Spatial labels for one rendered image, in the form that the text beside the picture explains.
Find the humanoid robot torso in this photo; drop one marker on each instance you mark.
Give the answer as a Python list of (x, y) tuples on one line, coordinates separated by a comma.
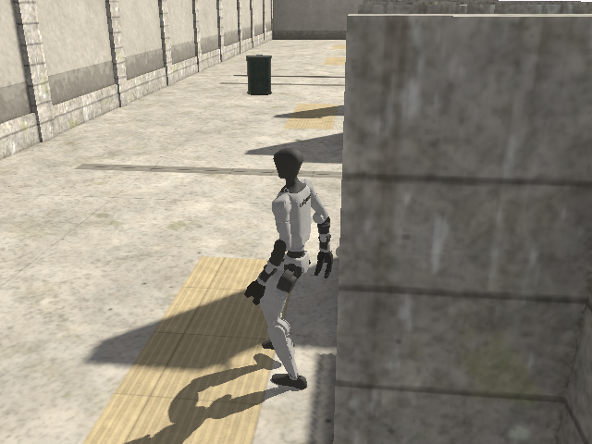
[(300, 229)]

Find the robot right upper arm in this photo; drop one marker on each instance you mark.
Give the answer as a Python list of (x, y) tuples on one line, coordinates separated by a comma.
[(321, 214)]

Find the robot right forearm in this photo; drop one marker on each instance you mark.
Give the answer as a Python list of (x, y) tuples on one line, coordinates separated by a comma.
[(324, 236)]

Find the robot left foot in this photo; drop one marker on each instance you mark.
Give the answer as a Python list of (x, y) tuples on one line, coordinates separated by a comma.
[(284, 380)]

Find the robot right hand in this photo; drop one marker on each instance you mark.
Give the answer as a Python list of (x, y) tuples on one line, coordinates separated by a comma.
[(324, 258)]

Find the robot left hand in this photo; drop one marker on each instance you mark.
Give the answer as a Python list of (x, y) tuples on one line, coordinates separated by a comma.
[(256, 290)]

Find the robot left forearm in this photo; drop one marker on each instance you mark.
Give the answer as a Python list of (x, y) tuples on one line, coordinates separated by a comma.
[(277, 256)]

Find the robot left upper arm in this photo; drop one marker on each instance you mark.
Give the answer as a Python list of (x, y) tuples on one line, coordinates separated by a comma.
[(281, 209)]

